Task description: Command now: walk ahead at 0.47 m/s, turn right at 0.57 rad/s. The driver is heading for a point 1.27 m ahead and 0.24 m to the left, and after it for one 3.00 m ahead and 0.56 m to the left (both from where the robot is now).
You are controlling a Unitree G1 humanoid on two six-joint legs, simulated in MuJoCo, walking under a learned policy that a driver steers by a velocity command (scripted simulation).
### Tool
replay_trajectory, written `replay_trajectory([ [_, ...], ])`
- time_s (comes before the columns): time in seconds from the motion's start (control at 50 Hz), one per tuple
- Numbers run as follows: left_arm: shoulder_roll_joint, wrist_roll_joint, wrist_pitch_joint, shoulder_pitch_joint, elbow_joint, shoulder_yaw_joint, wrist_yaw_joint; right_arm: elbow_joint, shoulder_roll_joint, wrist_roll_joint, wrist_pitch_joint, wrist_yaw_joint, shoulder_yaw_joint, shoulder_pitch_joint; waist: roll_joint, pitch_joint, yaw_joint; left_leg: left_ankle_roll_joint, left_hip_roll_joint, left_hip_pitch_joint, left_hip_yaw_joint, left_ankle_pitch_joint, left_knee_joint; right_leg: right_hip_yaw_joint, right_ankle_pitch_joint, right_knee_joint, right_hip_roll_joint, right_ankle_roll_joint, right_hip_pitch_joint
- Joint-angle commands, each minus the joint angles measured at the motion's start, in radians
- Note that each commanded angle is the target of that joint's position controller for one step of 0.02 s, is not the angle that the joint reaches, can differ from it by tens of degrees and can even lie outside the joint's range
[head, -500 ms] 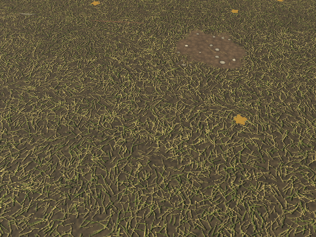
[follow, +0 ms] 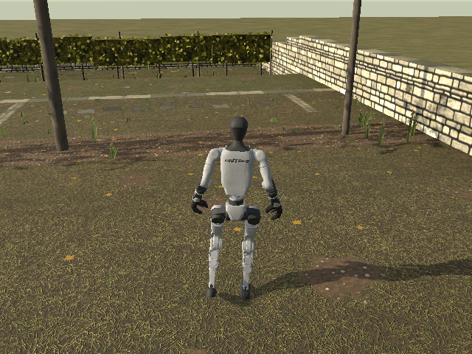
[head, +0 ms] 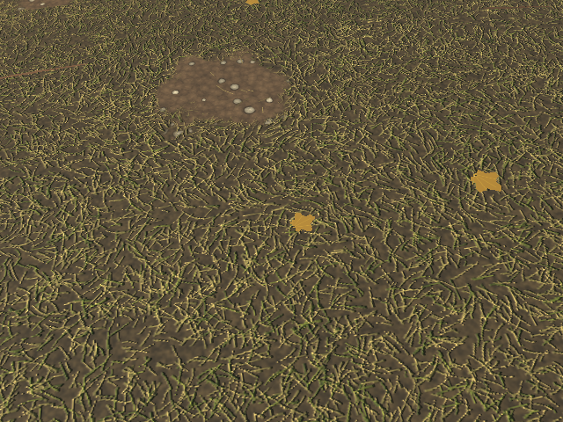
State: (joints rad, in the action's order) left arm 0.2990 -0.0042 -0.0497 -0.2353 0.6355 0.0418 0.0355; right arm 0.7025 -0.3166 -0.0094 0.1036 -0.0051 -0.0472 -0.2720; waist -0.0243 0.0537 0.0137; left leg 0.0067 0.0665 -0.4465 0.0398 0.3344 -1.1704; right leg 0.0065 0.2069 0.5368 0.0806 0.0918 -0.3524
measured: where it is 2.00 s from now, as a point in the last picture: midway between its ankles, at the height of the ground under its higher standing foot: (218, 217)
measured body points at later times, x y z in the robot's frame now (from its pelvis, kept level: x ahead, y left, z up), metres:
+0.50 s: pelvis +0.31 +0.03 +0.00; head +0.34 +0.03 +0.45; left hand +0.37 +0.31 -0.12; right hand +0.48 -0.23 -0.09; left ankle +0.37 +0.11 -0.73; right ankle +0.15 -0.09 -0.64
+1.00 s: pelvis +0.60 -0.01 +0.01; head +0.62 -0.01 +0.45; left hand +0.67 +0.29 -0.08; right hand +0.76 -0.26 -0.11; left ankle +0.49 +0.10 -0.64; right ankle +0.67 -0.10 -0.73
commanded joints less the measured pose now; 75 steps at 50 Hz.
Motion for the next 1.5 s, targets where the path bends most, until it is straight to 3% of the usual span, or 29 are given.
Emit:
replay_trajectory([
  [0.02, 0.144, 0.011, -0.024, 0.011, -0.07, 0.044, -0.014, -0.068, -0.117, 0.021, 0.008, 0.0, -0.033, -0.011, 0.099, -0.077, 0.008, 0.004, 0.053, -0.188, 0.048, -0.099, 0.059, 0.395, -0.044, -0.332, -0.251, 0.186, 0.172],
  [0.1, 0.153, -0.006, -0.028, -0.048, -0.024, 0.046, -0.034, -0.093, -0.075, 0.034, -0.005, -0.001, -0.018, 0.106, 0.072, -0.025, -0.021, 0.054, 0.023, -0.226, 0.028, -0.283, 0.285, 0.291, -0.168, -0.346, -0.21, 0.173, 0.133],
  [0.2, 0.157, -0.015, -0.03, -0.133, 0.044, 0.041, -0.042, -0.113, -0.029, 0.008, 0.015, 0.03, 0.007, 0.274, 0.093, 0.001, -0.104, 0.038, -0.011, -0.12, -0.014, -0.544, 0.576, 0.208, -0.138, -0.352, -0.203, 0.118, 0.153],
  [0.32, 0.169, -0.008, -0.006, -0.199, 0.113, 0.043, -0.044, -0.152, -0.051, -0.007, 0.02, 0.064, 0.004, 0.344, 0.094, 0.02, -0.116, -0.062, -0.038, -0.223, -0.037, -0.332, 0.673, 0.197, -0.411, -0.253, -0.302, 0.097, 0.445],
  [0.38, 0.188, 0.003, 0.011, -0.149, 0.106, 0.041, -0.053, -0.097, -0.12, -0.004, 0.013, 0.058, -0.035, 0.104, 0.113, -0.164, 0.026, -0.141, -0.128, 0.135, -0.104, -0.282, 0.695, 0.098, -0.956, 0.049, -0.248, 0.05, 0.446],
  [0.4, 0.171, 0.019, 0.009, -0.133, 0.081, 0.029, -0.06, -0.07, -0.166, 0.001, 0.008, 0.05, -0.049, -0.066, 0.073, -0.29, 0.102, -0.204, -0.014, 0.442, 0.045, -0.349, 0.66, 0.077, -0.801, 0.291, -0.224, 0.019, 0.26],
  [0.42, 0.082, 0.025, -0.011, -0.239, 0.057, 0.002, -0.05, -0.057, -0.258, 0.005, 0.003, 0.048, -0.076, -0.158, -0.178, -0.421, 0.063, -0.389, 0.234, 0.829, 0.545, -0.207, 0.692, 0.02, -0.169, 0.706, -0.038, -0.08, -0.164],
  [0.44, 0.113, 0.02, -0.036, -0.209, 0.056, 0.001, -0.039, -0.043, -0.168, -0.017, -0.002, 0.047, -0.057, -0.177, -0.18, -0.443, 0.082, -0.393, 0.269, 0.899, 0.751, -0.094, 0.825, 0.122, 0.307, 0.798, -0.003, -0.085, -0.327],
  [0.46, 0.166, -0.017, -0.057, -0.098, 0.023, 0.014, -0.025, -0.056, -0.13, -0.016, -0.011, 0.038, -0.045, -0.114, -0.117, -0.279, 0.09, -0.342, 0.243, 0.781, 0.622, -0.035, 0.854, 0.146, 0.25, 0.818, -0.068, -0.077, -0.415],
  [0.48, 0.158, -0.021, -0.072, -0.025, 0.003, 0.009, -0.021, -0.071, -0.124, -0.006, -0.018, 0.033, -0.043, -0.06, -0.019, -0.176, 0.075, -0.316, 0.204, 0.633, 0.519, -0.088, 0.88, 0.124, 0.187, 0.767, -0.105, -0.07, -0.414],
  [0.52, 0.142, 0.013, -0.077, -0.002, -0.007, 0.014, -0.023, -0.086, -0.1, 0.009, -0.022, 0.028, -0.032, -0.002, 0.032, -0.07, 0.008, -0.296, 0.132, 0.417, 0.396, -0.277, 0.931, 0.103, 0.115, 0.619, -0.154, -0.087, -0.342],
  [0.58, 0.105, 0.026, -0.058, -0.039, -0.003, 0.006, -0.029, -0.085, -0.107, 0.0, -0.023, 0.018, -0.035, 0.023, -0.026, -0.06, -0.035, -0.31, 0.088, 0.278, 0.311, -0.415, 0.967, 0.069, 0.094, 0.498, -0.161, -0.14, -0.272],
  [0.68, 0.051, 0.022, -0.063, 0.168, -0.054, -0.016, -0.028, -0.044, -0.154, -0.014, -0.037, -0.006, -0.052, -0.045, -0.041, -0.034, 0.037, -0.232, -0.003, 0.134, 0.2, -0.37, 0.953, 0.033, -0.257, 0.108, -0.093, -0.176, -0.127],
  [0.78, 0.11, -0.003, -0.074, 0.215, -0.068, 0.013, -0.019, -0.018, -0.148, -0.025, -0.055, -0.015, -0.056, -0.099, -0.078, -0.054, 0.032, -0.181, 0.058, 0.266, 0.34, -0.24, 0.847, 0.1, -0.245, -0.036, -0.08, -0.14, -0.057],
  [0.84, 0.157, 0.003, -0.083, 0.055, -0.037, 0.046, -0.028, -0.029, -0.106, -0.014, -0.064, -0.01, -0.045, -0.079, -0.081, -0.128, -0.061, -0.127, 0.01, 0.26, 0.339, -0.292, 0.649, 0.089, -0.149, -0.097, -0.113, -0.065, 0.185],
  [0.86, 0.208, 0.017, -0.082, -0.086, -0.029, 0.061, -0.038, -0.05, -0.039, 0.005, -0.062, -0.005, -0.02, -0.092, 0.029, -0.274, -0.115, -0.093, -0.054, 0.154, 0.261, -0.142, 0.375, 0.244, -0.07, -0.083, -0.28, -0.004, 0.428],
  [0.88, 0.28, 0.025, -0.064, -0.149, 0.006, 0.08, -0.033, -0.078, 0.021, -0.025, -0.053, -0.003, 0.0, -0.235, 0.356, -0.384, -0.051, -0.036, -0.177, -0.185, 0.13, 0.263, 0.06, 0.699, 0.158, -0.175, -0.49, 0.154, 0.706],
  [0.9, 0.192, 0.007, -0.06, -0.135, -0.005, 0.065, -0.026, -0.053, -0.081, -0.037, -0.054, -0.008, -0.018, -0.228, 0.267, -0.319, -0.07, -0.022, -0.095, -0.304, 0.151, 0.236, -0.08, 0.792, 0.359, -0.228, -0.501, 0.147, 0.659],
  [0.92, 0.135, 0.004, -0.056, -0.095, -0.011, 0.05, -0.029, -0.061, -0.136, -0.032, -0.06, -0.009, -0.035, -0.123, 0.166, -0.194, -0.094, -0.015, -0.063, -0.331, 0.134, 0.138, -0.114, 0.63, 0.321, -0.241, -0.456, 0.106, 0.547],
  [0.96, 0.095, 0.015, -0.051, -0.023, -0.001, 0.036, -0.029, -0.083, -0.121, -0.01, -0.065, -0.008, -0.039, -0.03, 0.096, -0.074, -0.068, -0.002, -0.006, -0.287, 0.102, 0.019, -0.056, 0.395, 0.051, -0.271, -0.372, 0.08, 0.357],
  [1.02, 0.076, 0.015, -0.062, -0.008, 0.025, 0.035, -0.03, -0.089, -0.066, -0.023, -0.079, 0.005, -0.036, -0.031, 0.144, -0.047, -0.037, 0.003, 0.032, -0.222, 0.07, -0.038, 0.0, 0.219, -0.096, -0.336, -0.321, 0.08, 0.263],
  [1.28, 0.19, -0.016, -0.029, -0.083, 0.14, 0.069, -0.039, -0.196, -0.015, -0.017, -0.068, 0.064, -0.012, 0.271, 0.071, 0.034, -0.1, -0.044, 0.004, -0.212, -0.067, -0.29, 0.515, -0.121, -0.434, -0.326, -0.348, 0.054, 0.406],
  [1.36, 0.236, -0.034, -0.002, -0.062, 0.137, 0.081, -0.055, -0.169, -0.111, -0.011, -0.084, 0.059, -0.066, 0.057, 0.108, -0.12, 0.058, -0.141, -0.125, 0.146, -0.153, -0.174, 0.587, -0.202, -0.934, 0.06, -0.328, 0.0, 0.405],
  [1.38, 0.209, -0.025, -0.003, -0.064, 0.127, 0.069, -0.06, -0.125, -0.168, -0.017, -0.093, 0.041, -0.099, -0.119, 0.061, -0.205, 0.144, -0.185, -0.114, 0.433, -0.082, -0.216, 0.634, -0.212, -0.771, 0.312, -0.292, -0.036, 0.224],
  [1.4, 0.072, 0.022, -0.018, -0.139, 0.072, 0.026, -0.048, -0.12, -0.283, -0.026, -0.095, 0.023, -0.117, -0.142, -0.206, -0.279, 0.061, -0.339, 0.156, 0.791, 0.406, -0.164, 0.657, -0.196, 0.131, 0.684, -0.135, -0.099, -0.227],
  [1.42, 0.099, 0.005, -0.053, -0.118, 0.06, 0.016, -0.033, -0.157, -0.236, -0.017, -0.077, 0.028, -0.094, -0.151, -0.176, -0.465, 0.084, -0.448, 0.302, 0.878, 0.803, -0.005, 0.829, 0.046, 0.403, 0.866, -0.05, -0.104, -0.369],
  [1.44, 0.171, -0.041, -0.067, -0.034, 0.053, 0.038, -0.02, -0.131, -0.152, -0.005, -0.065, 0.035, -0.068, -0.133, -0.08, -0.339, 0.112, -0.378, 0.273, 0.791, 0.639, -0.033, 0.863, 0.085, 0.311, 0.859, -0.115, -0.089, -0.441],
  [1.46, 0.157, -0.049, -0.073, -0.003, 0.042, 0.031, -0.019, -0.124, -0.128, -0.004, -0.058, 0.036, -0.059, -0.086, -0.047, -0.217, 0.078, -0.337, 0.235, 0.644, 0.491, -0.106, 0.863, 0.062, 0.235, 0.787, -0.159, -0.077, -0.433],
  [1.5, 0.147, -0.021, -0.06, -0.009, 0.066, 0.034, -0.029, -0.125, -0.068, 0.011, -0.045, 0.034, -0.036, 0.02, -0.014, -0.121, 0.008, -0.285, 0.166, 0.413, 0.309, -0.323, 0.89, 0.062, 0.132, 0.662, -0.226, -0.085, -0.319],
])
Keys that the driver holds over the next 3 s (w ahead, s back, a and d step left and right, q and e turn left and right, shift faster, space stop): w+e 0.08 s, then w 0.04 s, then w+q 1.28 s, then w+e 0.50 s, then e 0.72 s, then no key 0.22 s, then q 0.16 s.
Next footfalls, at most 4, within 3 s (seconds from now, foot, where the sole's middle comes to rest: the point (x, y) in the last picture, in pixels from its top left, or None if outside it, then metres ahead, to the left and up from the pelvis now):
0.40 left None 0.42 0.11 -0.77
0.86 right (337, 317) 0.71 -0.09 -0.77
1.38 left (208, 266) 0.87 0.25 -0.77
1.92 right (230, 166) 1.24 0.21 -0.77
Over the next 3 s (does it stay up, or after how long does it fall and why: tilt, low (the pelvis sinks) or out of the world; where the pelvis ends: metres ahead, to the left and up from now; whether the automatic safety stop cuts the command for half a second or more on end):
stays up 1.18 0.26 0.01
